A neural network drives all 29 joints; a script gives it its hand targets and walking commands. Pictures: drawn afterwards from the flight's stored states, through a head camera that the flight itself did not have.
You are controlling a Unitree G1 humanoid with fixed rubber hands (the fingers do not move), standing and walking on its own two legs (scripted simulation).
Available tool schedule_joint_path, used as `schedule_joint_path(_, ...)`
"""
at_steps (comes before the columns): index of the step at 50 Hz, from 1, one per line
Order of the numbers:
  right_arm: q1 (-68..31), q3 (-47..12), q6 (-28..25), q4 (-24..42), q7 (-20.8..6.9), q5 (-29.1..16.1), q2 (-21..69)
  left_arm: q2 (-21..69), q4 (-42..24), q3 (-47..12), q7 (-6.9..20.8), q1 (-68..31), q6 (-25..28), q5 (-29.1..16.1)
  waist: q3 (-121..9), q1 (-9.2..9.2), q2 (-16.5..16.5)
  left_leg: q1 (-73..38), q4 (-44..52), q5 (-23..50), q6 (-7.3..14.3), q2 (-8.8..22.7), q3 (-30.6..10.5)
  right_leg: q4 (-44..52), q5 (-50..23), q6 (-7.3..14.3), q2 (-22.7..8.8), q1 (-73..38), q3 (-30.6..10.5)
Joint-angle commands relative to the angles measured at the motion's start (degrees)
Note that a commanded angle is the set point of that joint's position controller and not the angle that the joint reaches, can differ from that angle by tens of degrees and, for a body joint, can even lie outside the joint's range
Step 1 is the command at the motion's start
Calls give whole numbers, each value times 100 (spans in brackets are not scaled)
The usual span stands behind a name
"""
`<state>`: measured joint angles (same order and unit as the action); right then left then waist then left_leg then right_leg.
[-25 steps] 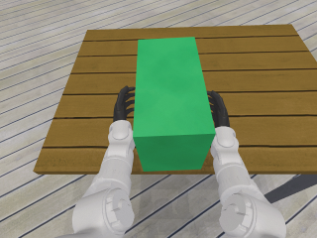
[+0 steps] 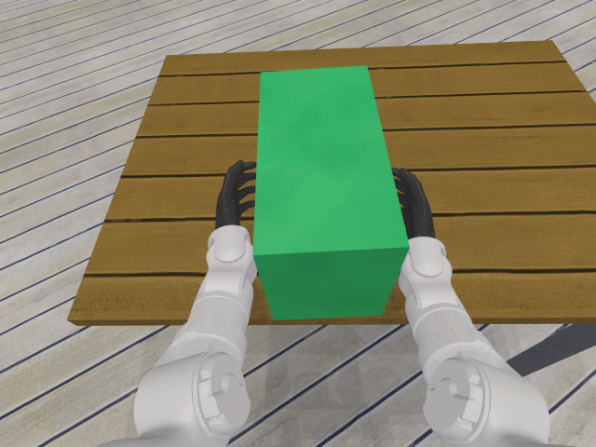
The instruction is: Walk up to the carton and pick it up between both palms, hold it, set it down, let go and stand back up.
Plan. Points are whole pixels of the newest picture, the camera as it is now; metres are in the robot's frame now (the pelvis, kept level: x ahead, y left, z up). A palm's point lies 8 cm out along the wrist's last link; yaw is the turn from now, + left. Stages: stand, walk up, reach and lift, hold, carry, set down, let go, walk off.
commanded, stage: reach and lift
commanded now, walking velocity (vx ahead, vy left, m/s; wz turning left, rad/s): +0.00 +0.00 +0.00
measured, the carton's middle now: (320, 192) +0.49 +0.01 +0.03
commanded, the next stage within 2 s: none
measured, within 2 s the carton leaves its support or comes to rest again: leaves its support in 0.78 s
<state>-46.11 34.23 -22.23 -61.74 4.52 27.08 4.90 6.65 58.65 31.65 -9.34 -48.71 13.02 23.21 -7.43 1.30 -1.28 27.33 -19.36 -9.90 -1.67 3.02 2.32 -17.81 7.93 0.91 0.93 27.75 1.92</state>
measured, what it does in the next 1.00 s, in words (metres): shifts its weight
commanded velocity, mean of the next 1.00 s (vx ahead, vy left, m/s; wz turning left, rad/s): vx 0.00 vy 0.00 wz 0.00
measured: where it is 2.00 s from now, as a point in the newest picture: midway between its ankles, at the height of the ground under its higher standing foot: outside the picture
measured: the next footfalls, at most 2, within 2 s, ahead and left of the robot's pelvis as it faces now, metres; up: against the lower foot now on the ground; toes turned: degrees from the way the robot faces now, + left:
none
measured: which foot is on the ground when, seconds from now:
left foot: down 0.00-1.00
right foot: down 0.00-1.00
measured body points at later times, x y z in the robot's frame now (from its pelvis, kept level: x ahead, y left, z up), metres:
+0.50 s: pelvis -0.04 +0.00 -0.01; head +0.06 +0.00 +0.43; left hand +0.41 +0.14 +0.04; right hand +0.41 -0.12 +0.03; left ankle -0.03 +0.13 -0.74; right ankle -0.02 -0.11 -0.74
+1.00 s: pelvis -0.07 +0.00 -0.02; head -0.03 -0.01 +0.43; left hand +0.37 +0.13 +0.06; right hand +0.38 -0.12 +0.06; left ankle -0.03 +0.13 -0.74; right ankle -0.02 -0.11 -0.74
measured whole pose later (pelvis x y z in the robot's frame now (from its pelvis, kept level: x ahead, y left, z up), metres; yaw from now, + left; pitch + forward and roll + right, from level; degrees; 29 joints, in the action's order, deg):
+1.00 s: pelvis -0.07 +0.00 -0.02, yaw +1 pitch +18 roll -1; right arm -54.1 23.0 -15.1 -76.9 6.3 15.1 -2.4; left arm 0.6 75.7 18.5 -15.5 -55.6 10.1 4.4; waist -14.8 0.6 -2.4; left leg 40.1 -31.8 -9.8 -1.3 3.0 0.5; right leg -28.6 7.5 1.2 0.5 39.2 3.5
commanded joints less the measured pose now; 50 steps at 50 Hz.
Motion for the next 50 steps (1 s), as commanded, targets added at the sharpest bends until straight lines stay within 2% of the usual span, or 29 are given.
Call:
schedule_joint_path(1, -3245, -1946, -642, -92, -741, 541, 2872, 2960, 397, -1571, 686, -2516, 356, 271, -4254, 50, 293, -446, -214, 2962, -14, -124, 341, -1029, -5059, -257, -47, -3414, 202)
schedule_joint_path(3, -3348, -1963, -749, -107, -723, 599, 2835, 2973, 353, -1682, 661, -2680, 470, 185, -4380, -62, 200, -378, -286, 2949, -7, -132, 331, -1061, -5077, -216, -97, -3317, 225)
schedule_joint_path(4, -3397, -1990, -785, -111, -730, 500, 2865, 2945, 371, -1719, 659, -2696, 526, 206, -4431, -14, 284, -347, -265, 2891, -6, -138, 343, -1074, -5064, -241, -83, -3382, 197)
schedule_joint_path(7, -3492, -2050, -913, -263, -696, 497, 2859, 2961, 526, -1750, 665, -2862, 624, 190, -4441, -59, 224, -224, -278, 2754, 6, -137, 324, -1106, -5196, -214, -69, -3367, 210)
schedule_joint_path(9, -3525, -2091, -1015, -466, -696, 503, 2845, 3034, 516, -1812, 641, -2967, 708, 119, -4664, -68, 217, -190, -313, 2824, -66, -164, 314, -1132, -5274, -233, -82, -3404, 240)
schedule_joint_path(10, -3605, -2099, -1076, -436, -690, 481, 2806, 3088, 572, -1811, 651, -2964, 777, 78, -4762, 6, 226, -205, -341, 2801, -40, -150, 281, -1198, -5343, -233, -69, -3372, 208)
schedule_joint_path(11, -3644, -2042, -1094, -487, -673, 520, 2749, 3082, 651, -1859, 644, -3028, 796, 93, -4769, -74, 222, -110, -325, 2726, -60, -163, 305, -1161, -5215, -230, -96, -3316, 225)
schedule_joint_path(14, -3870, -2064, -1198, -500, -644, 465, 2747, 3000, 735, -1818, 632, -3232, 876, 41, -4902, -30, 262, -20, -325, 2480, -15, -171, 313, -1192, -5149, -223, -66, -3265, 198)
schedule_joint_path(15, -3905, -2101, -1219, -597, -626, 445, 2667, 3014, 762, -1828, 624, -3303, 909, 9, -4900, -74, 333, 126, -402, 2488, -64, -179, 275, -1271, -5278, -224, -97, -3336, 166)
schedule_joint_path(17, -4049, -2051, -1292, -694, -611, 471, 2646, 2986, 794, -1866, 610, -3425, 953, -22, -5040, -48, 230, 277, -340, 2257, -11, -197, 313, -1251, -5066, -211, -103, -3369, 119)
schedule_joint_path(19, -4149, -2083, -1327, -754, -602, 433, 2593, 3045, 825, -1941, 597, -3568, 973, -118, -5119, -46, 180, 166, -448, 2360, -75, -200, 316, -1307, -5043, -208, -74, -3271, 153)
schedule_joint_path(21, -4221, -1995, -1299, -905, -589, 426, 2565, 2963, 971, -1830, 624, -3564, 970, -119, -5030, -4, 327, 235, -400, 2011, -33, -226, 289, -1280, -4706, -221, -28, -3095, 203)
schedule_joint_path(23, -4389, -2002, -1292, -912, -608, 353, 2538, 2947, 933, -1943, 594, -3770, 988, -233, -5246, -86, 298, 290, -469, 1961, -46, -226, 254, -1240, -4499, -167, -18, -3018, 211)
schedule_joint_path(24, -4443, -2036, -1288, -904, -595, 294, 2502, 2952, 1016, -1954, 583, -3871, 976, -279, -5273, 26, 227, 207, -519, 1965, -50, -203, 275, -1294, -4443, -179, -20, -2903, 185)
schedule_joint_path(25, -4527, -1982, -1272, -929, -587, 274, 2482, 2943, 943, -2008, 565, -3954, 976, -301, -5425, -6, 190, 142, -585, 1891, -37, -195, 250, -1344, -4294, -177, 30, -2766, 158)
schedule_joint_path(28, -4780, -1947, -1192, -1001, -579, 188, 2377, 2955, 919, -2099, 501, -4266, 978, -486, -5514, -66, 169, 61, -655, 1563, -67, -222, 277, -1291, -3603, -138, 89, -2312, 237)
schedule_joint_path(30, -4882, -2018, -1066, -1131, -606, 58, 2410, 3001, 1116, -2080, 477, -4320, 942, -534, -5496, 65, 212, -22, -703, 1318, -30, -228, 208, -1260, -3152, -138, 108, -2116, 182)
schedule_joint_path(34, -5190, -1935, -838, -1134, -651, -149, 2311, 2954, 1058, -2140, 401, -4610, 770, -770, -5529, -28, 140, -38, -732, 948, -39, -220, 241, -1202, -2361, -84, 161, -1746, 234)
schedule_joint_path(36, -5300, -2029, -733, -1043, -652, -216, 2356, 3007, 971, -2297, 390, -4709, 686, -903, -5590, -27, 222, 68, -813, 823, 28, -269, 154, -1219, -2198, -85, 186, -1806, 193)
schedule_joint_path(38, -5288, -2087, -553, -1117, -649, -340, 2494, 3009, 1046, -2325, 407, -4748, 605, -1011, -5549, 41, 477, 214, -772, 652, 65, -270, 149, -1216, -2082, -133, 159, -2026, 95)
schedule_joint_path(39, -5340, -2043, -459, -1092, -655, -355, 2453, 3052, 1034, -2295, 407, -4897, 571, -1038, -5451, -71, 364, 167, -747, 556, 6, -241, 135, -1185, -1962, -108, 158, -1997, 66)
schedule_joint_path(40, -5452, -2076, -384, -1033, -653, -402, 2571, 3111, 1095, -2310, 417, -4977, 534, -1084, -5435, -95, 488, 208, -777, 355, 53, -260, 129, -1203, -1780, -152, 197, -1911, 102)
schedule_joint_path(42, -5566, -2157, -238, -812, -626, -540, 2797, 3211, 889, -2341, 420, -5164, 448, -1220, -5431, -12, 447, 351, -792, 319, 100, -303, 102, -1241, -1783, -149, 161, -2107, 2)
schedule_joint_path(43, -5575, -2139, -163, -748, -607, -553, 2797, 3218, 807, -2399, 425, -5233, 411, -1284, -5451, -128, 406, 239, -829, 337, 62, -303, 112, -1268, -1774, -160, 171, -2105, 48)
schedule_joint_path(45, -5687, -2231, -41, -476, -590, -723, 2795, 3276, 683, -2533, 419, -5379, 303, -1372, -5549, -121, 274, 69, -880, 313, 26, -287, 18, -1231, -1629, -113, 178, -2140, 59)
schedule_joint_path(46, -5786, -2205, 57, -494, -580, -773, 2857, 3301, 619, -2535, 413, -5499, 243, -1467, -5435, -206, 268, 67, -908, 302, 21, -308, 18, -1238, -1571, -116, 198, -2020, 53)
schedule_joint_path(48, -5731, -2273, 265, -388, -579, -949, 3100, 3429, 526, -2632, 412, -5617, 144, -1553, -5306, -260, 22, -56, -878, 171, 14, -292, 3, -1194, -1452, -82, 175, -1867, 90)
schedule_joint_path(49, -5860, -2271, 362, -215, -586, -948, 3085, 3412, 400, -2617, 420, -5747, 96, -1583, -5329, -272, 156, 19, -888, 91, 39, -297, -50, -1191, -1397, -80, 191, -1983, 22)
schedule_joint_path(50, -5878, -2258, 431, -131, -569, -985, 3217, 3411, 386, -2667, 432, -5881, 65, -1642, -5349, -335, 139, 0, -864, 5, 3, -316, -48, -1165, -1337, -68, 157, -2026, 68)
